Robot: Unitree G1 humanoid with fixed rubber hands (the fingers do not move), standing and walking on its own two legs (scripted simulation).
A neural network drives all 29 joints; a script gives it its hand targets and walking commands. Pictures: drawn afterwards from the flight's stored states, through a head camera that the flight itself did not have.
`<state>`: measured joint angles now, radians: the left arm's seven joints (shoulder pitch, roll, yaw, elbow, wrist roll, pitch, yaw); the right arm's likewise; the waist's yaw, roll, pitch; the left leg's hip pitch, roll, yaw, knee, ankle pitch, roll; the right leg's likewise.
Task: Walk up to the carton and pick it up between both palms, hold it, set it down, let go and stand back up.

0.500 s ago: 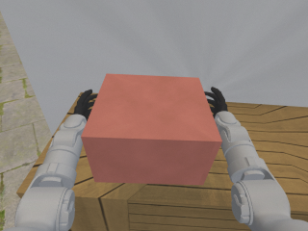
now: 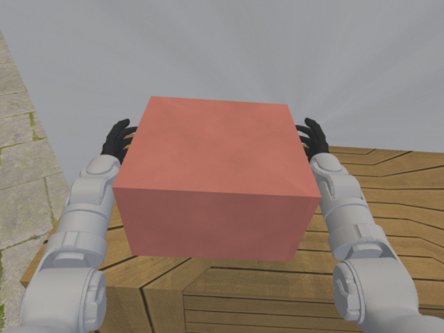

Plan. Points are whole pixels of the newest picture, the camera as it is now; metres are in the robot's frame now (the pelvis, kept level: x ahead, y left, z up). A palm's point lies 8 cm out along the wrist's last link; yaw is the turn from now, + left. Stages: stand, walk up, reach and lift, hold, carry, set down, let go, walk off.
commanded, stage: hold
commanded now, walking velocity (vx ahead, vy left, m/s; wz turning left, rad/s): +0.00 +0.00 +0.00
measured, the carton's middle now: (216, 173) +0.38 +0.01 +0.13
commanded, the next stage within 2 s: none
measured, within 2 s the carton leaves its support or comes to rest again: neither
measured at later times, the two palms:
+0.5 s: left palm (108, 158) +0.36 +0.20 +0.18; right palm (319, 154) +0.38 -0.18 +0.19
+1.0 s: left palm (107, 160) +0.36 +0.20 +0.18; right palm (320, 154) +0.37 -0.18 +0.19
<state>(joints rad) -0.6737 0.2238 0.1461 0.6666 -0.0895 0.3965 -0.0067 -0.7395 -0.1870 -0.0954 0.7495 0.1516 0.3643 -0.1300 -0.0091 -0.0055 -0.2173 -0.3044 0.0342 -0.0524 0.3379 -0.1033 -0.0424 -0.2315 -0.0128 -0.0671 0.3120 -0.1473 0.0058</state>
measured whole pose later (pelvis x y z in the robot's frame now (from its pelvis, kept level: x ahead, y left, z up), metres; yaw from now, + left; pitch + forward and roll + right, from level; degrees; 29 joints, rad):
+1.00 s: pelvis +0.00 +0.00 +0.00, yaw +0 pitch +2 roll -1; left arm -0.62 0.19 0.19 0.46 -0.03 0.58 -0.01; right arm -0.74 -0.20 -0.10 0.68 0.19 0.48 -0.12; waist -0.01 -0.01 -0.22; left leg -0.27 0.03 -0.05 0.34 -0.10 -0.04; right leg -0.20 -0.01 -0.07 0.31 -0.15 0.01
